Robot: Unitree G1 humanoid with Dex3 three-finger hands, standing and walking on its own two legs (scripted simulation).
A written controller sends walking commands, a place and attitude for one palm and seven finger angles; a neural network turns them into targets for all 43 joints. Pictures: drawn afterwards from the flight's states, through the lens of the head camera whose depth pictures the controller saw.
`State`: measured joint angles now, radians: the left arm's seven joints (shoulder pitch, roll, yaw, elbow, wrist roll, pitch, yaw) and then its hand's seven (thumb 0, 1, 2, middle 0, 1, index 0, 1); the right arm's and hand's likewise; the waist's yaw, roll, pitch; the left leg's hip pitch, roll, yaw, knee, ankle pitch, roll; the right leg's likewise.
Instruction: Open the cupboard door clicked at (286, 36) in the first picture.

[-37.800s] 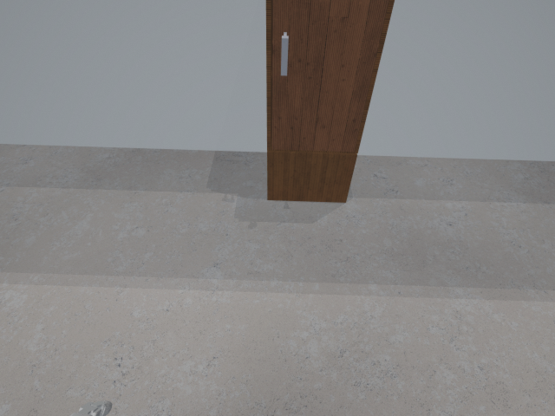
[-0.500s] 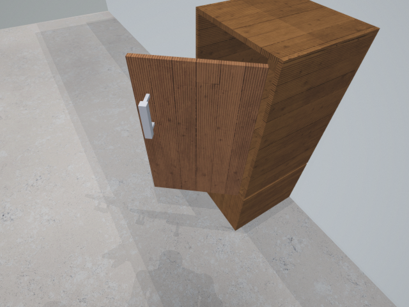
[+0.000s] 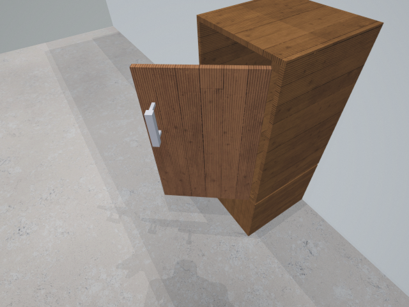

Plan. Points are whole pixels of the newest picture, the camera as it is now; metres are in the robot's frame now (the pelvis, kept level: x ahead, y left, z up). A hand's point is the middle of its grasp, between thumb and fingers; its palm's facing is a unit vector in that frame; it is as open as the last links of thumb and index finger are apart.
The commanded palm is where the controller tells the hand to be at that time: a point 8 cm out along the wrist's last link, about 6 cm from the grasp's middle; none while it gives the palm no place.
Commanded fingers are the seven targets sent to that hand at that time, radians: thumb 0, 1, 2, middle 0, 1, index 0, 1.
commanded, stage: look again from close up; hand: left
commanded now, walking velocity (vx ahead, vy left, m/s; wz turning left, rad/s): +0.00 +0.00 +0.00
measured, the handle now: (154, 124) +0.60 +0.19 +0.00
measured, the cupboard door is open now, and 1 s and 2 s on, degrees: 52 52 52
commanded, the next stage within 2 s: shuffle to correct the standing spot in 0.14 s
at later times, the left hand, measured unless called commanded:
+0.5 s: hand out of the picture +0.00 +0.16 -0.18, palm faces +0.06 -0.98 -0.16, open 7.4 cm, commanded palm none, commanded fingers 0.00 0.90 0.90 -0.20 -0.30 -0.20 -0.30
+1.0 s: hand out of the picture +0.06 +0.17 -0.17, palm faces +0.00 -0.97 -0.23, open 7.4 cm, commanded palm none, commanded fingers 0.00 0.90 0.90 -0.20 -0.30 -0.20 -0.30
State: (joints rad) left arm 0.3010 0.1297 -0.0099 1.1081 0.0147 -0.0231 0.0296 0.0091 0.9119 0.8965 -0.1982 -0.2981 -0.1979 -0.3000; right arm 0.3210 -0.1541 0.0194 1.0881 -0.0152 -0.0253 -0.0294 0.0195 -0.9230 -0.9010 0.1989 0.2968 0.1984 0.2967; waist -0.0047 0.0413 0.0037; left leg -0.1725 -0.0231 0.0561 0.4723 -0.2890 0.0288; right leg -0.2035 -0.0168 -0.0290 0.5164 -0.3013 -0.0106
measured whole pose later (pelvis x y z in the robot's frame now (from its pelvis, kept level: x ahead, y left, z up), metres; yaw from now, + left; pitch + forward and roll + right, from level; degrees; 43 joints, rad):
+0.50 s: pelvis +0.03 +0.00 -0.01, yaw +1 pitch +0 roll +0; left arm 0.34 0.14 0.01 1.11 0.02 -0.02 0.02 0.01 0.91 0.90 -0.20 -0.30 -0.20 -0.30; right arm 0.31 -0.15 0.01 1.11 -0.02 -0.01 -0.02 0.01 -0.91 -0.90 0.20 0.30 0.20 0.30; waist 0.01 0.00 0.01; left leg -0.18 0.00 0.05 0.55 -0.37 0.03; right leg -0.18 0.00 -0.04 0.54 -0.36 -0.02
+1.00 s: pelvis +0.00 -0.01 -0.01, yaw +0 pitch -1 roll -1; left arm 0.24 0.17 0.01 0.99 0.02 -0.03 0.05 0.01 0.91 0.90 -0.20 -0.30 -0.20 -0.30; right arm 0.23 -0.18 -0.03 1.00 -0.01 0.00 -0.03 0.01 -0.92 -0.90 0.20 0.30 0.20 0.30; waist -0.02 0.02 0.05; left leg -0.26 0.03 0.03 0.60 -0.34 0.01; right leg -0.22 0.03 -0.05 0.57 -0.33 -0.04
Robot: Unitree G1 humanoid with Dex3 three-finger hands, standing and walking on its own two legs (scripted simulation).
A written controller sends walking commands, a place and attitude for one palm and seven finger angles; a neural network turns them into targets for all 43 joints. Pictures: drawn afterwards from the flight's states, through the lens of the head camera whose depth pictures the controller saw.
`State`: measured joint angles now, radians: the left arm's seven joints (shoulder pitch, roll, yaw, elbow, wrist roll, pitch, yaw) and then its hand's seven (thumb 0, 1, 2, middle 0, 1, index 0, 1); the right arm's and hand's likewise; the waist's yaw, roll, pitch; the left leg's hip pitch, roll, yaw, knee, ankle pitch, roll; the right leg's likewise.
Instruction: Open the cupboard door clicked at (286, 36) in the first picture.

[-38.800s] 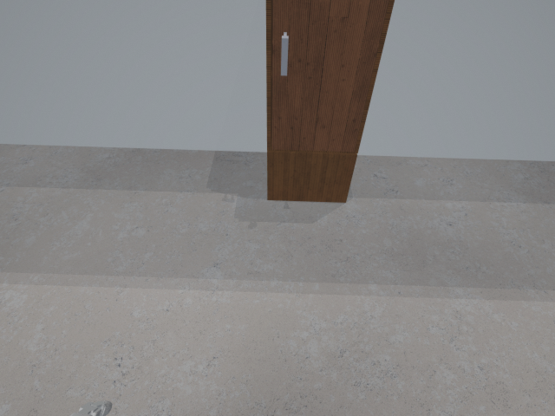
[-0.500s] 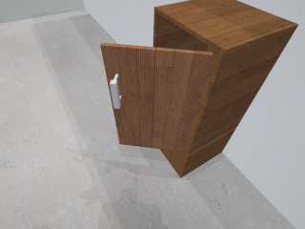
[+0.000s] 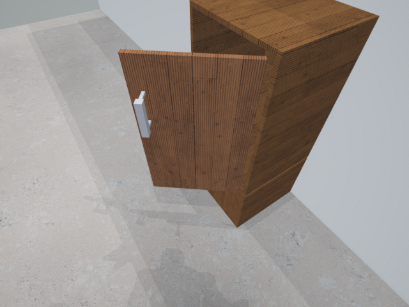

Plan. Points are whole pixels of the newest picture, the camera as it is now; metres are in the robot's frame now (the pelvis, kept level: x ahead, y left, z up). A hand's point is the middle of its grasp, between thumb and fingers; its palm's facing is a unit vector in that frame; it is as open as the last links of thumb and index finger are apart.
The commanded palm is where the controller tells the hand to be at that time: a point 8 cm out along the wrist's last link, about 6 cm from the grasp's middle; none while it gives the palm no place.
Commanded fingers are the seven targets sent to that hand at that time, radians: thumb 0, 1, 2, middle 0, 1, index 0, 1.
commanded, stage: come to a stop and stand still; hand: left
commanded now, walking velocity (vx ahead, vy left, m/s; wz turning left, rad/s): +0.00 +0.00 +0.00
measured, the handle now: (144, 114) +0.60 +0.20 +0.01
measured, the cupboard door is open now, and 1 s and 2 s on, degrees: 52 52 52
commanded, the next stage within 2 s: look again from close up in 0.46 s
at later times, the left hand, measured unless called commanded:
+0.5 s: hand out of the picture -0.05 +0.20 -0.17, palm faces +0.01 -0.98 -0.21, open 7.4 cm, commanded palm none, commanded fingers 0.00 0.90 0.90 -0.20 -0.30 -0.20 -0.30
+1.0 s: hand out of the picture +0.03 +0.19 -0.17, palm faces +0.01 -0.98 -0.19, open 7.3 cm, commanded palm none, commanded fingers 0.00 0.90 0.90 -0.20 -0.30 -0.20 -0.30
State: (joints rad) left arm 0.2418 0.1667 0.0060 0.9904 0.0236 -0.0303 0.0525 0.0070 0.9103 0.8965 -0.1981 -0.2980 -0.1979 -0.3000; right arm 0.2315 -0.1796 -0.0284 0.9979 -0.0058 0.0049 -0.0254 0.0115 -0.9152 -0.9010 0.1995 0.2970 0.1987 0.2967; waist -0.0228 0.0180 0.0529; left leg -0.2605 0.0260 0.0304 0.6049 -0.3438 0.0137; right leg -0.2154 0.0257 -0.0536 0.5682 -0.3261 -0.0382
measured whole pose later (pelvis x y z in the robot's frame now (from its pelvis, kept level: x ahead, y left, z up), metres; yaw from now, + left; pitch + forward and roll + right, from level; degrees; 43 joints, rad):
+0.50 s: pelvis -0.03 +0.01 +0.01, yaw +0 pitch +0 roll +0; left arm 0.36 0.18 0.00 1.05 0.02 0.00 0.02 0.01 0.91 0.90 -0.20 -0.30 -0.20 -0.30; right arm 0.35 -0.17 0.00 1.07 -0.02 0.00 -0.01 0.01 -0.91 -0.90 0.20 0.30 0.20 0.30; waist 0.00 0.00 0.02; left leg -0.29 -0.01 0.04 0.50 -0.22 0.03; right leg -0.26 0.00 -0.03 0.51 -0.25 -0.02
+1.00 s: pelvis +0.02 +0.01 +0.01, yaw +0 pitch +0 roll +0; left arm 0.28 0.17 0.00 1.09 0.02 -0.02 0.03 0.01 0.92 0.90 -0.20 -0.30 -0.20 -0.30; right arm 0.24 -0.16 0.01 1.10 -0.01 -0.03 -0.03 0.01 -0.92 -0.90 0.20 0.30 0.20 0.30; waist 0.00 -0.02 0.01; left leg -0.20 -0.02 0.05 0.48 -0.28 0.03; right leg -0.18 -0.01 -0.02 0.49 -0.32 -0.01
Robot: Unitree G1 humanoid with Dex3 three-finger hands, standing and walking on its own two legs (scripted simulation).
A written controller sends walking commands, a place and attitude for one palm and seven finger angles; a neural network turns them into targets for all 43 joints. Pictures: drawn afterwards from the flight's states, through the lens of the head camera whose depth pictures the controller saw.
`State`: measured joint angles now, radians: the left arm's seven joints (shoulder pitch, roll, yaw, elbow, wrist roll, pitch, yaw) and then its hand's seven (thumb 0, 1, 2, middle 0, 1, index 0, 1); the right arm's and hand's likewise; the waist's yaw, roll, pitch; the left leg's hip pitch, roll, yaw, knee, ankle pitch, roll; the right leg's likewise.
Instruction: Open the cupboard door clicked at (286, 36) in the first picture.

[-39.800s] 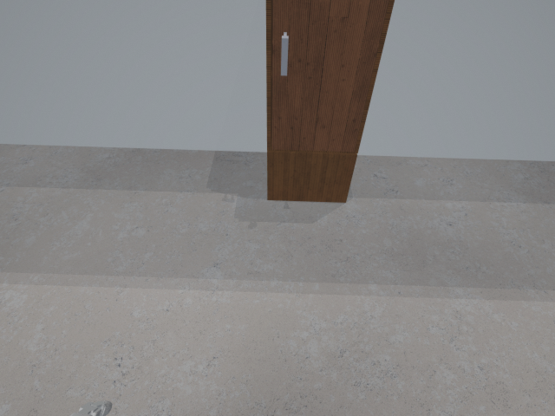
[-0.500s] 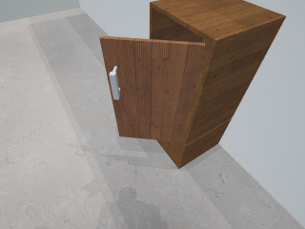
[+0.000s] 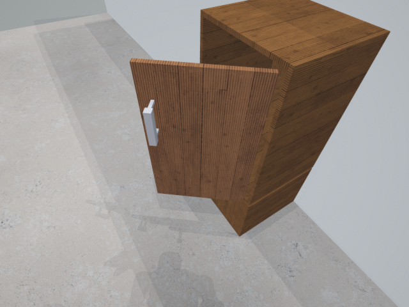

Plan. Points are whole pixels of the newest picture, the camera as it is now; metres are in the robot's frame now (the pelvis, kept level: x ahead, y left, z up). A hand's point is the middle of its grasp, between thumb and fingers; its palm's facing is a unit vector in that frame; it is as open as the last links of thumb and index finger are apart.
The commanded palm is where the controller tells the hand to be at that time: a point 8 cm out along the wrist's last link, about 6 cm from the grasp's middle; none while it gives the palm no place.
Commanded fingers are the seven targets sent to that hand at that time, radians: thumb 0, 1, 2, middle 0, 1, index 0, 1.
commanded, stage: look again from close up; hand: left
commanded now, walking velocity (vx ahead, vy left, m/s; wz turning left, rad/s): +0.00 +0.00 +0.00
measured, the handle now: (152, 123) +0.58 +0.19 +0.00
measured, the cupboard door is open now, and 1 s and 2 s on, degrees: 52 52 52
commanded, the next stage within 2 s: raise the hand with hooked fingers in 0.04 s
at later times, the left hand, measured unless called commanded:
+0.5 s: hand (122, 287) +0.17 +0.17 -0.04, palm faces -0.05 -1.00 -0.04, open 8.2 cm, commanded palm +0.13 +0.24 -0.05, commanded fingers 0.00 0.46 0.71 -0.23 -0.58 -0.23 -0.58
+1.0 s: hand (87, 273) +0.18 +0.23 -0.02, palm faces +0.03 -1.00 -0.05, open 11.2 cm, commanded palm +0.15 +0.28 -0.03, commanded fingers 0.00 -0.13 0.46 -0.27 -0.96 -0.27 -0.96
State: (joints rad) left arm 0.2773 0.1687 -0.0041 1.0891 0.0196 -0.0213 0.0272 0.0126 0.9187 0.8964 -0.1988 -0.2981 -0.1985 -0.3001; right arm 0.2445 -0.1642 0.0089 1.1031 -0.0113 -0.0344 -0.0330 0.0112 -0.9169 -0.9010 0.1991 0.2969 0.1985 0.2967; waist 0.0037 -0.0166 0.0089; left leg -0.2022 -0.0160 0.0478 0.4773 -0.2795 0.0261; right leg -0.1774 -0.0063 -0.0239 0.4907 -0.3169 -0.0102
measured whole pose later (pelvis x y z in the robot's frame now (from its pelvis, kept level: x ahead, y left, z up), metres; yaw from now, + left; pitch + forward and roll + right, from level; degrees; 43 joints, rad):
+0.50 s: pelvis -0.03 -0.03 -0.06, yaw +1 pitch +11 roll +1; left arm 0.34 0.21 0.21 0.28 -0.26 -0.54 -0.41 0.01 0.68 0.80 -0.21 -0.44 -0.21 -0.45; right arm 0.14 -0.26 -0.06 0.58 0.02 -0.25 -0.02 0.01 -0.90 -0.90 0.20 0.30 0.20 0.30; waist -0.01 -0.04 -0.13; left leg -0.70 0.01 0.03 0.94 -0.41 -0.01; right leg -0.69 0.00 -0.05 0.98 -0.49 -0.05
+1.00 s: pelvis -0.06 +0.00 -0.07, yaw +0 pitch +13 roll -2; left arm 0.27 0.31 0.34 0.17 -0.36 -0.34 -0.40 0.01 0.10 0.55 -0.26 -0.82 -0.26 -0.82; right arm 0.32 -0.22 0.02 0.57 0.03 -0.21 -0.06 0.02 -0.90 -0.90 0.20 0.30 0.20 0.30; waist -0.03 0.03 -0.12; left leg -0.84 0.03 0.01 1.07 -0.45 0.02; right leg -0.79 0.02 -0.07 1.04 -0.47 -0.03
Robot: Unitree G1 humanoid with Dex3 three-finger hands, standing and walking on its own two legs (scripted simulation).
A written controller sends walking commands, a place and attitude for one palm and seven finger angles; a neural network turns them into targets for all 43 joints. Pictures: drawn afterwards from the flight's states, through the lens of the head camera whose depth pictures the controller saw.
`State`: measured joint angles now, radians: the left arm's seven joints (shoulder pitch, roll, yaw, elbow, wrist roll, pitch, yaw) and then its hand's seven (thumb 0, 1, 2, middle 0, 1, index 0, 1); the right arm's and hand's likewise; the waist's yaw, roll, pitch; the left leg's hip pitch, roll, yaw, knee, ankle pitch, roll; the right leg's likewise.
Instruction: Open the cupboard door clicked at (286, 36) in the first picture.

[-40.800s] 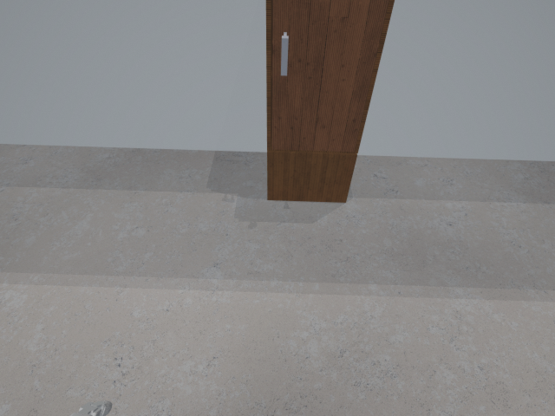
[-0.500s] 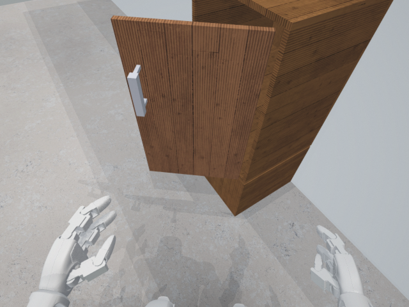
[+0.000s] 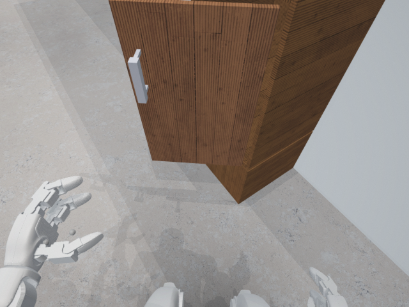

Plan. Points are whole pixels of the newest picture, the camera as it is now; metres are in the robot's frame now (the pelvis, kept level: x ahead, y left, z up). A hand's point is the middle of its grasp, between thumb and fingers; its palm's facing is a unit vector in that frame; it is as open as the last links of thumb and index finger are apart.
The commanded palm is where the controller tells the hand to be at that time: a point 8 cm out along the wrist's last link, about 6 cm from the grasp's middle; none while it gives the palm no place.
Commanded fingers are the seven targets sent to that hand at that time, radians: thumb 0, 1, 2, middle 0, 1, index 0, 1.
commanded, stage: raise the hand with hooked fingers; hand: left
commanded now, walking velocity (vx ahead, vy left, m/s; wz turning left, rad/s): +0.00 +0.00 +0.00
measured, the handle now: (140, 76) +0.64 +0.19 +0.07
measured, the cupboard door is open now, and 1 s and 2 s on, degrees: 52 52 52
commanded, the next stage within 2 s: move the hooked fingers beside the handle in 1.24 s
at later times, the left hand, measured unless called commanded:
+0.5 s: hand (47, 211) +0.27 +0.29 +0.06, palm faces -0.01 -1.00 -0.05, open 13.8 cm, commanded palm +0.25 +0.33 +0.07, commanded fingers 0.00 -0.50 0.30 -0.30 -1.20 -0.30 -1.20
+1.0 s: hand (53, 189) +0.30 +0.28 +0.08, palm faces -0.04 -1.00 -0.03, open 14.0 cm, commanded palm +0.28 +0.33 +0.09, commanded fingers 0.00 -0.50 0.30 -0.30 -1.20 -0.30 -1.20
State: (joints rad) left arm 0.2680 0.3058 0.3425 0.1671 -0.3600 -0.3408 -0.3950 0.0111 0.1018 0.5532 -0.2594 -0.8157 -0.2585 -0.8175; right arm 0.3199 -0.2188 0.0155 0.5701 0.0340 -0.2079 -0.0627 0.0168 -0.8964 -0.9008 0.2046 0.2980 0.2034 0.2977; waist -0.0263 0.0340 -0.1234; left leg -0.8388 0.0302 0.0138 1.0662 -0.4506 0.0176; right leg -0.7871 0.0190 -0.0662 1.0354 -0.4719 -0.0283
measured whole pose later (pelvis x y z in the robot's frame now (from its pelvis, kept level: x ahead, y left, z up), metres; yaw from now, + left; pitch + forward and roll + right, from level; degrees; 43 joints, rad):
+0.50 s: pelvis +0.01 +0.03 +0.01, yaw +1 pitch +11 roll -3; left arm 0.10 0.39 0.36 0.29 -0.33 -0.27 -0.48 0.00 -0.44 0.32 -0.29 -1.16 -0.29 -1.16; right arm 0.26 -0.27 0.05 0.51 0.04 -0.22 -0.06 0.01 -0.90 -0.90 0.20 0.30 0.20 0.30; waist 0.00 0.03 -0.11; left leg -0.77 0.00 0.00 1.01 -0.44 0.05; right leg -0.68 0.00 -0.08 0.94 -0.45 0.01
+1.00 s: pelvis +0.02 +0.01 +0.02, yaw +0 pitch +12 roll -2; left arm -0.03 0.43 0.44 0.44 -0.37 -0.29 -0.58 -0.01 -0.50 0.30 -0.30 -1.20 -0.30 -1.20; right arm 0.31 -0.30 0.03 0.53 0.04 -0.18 -0.06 0.01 -0.90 -0.90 0.20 0.30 0.20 0.30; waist -0.02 0.02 -0.10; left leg -0.74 0.02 0.01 0.97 -0.44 0.03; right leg -0.68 0.02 -0.07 0.92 -0.44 -0.02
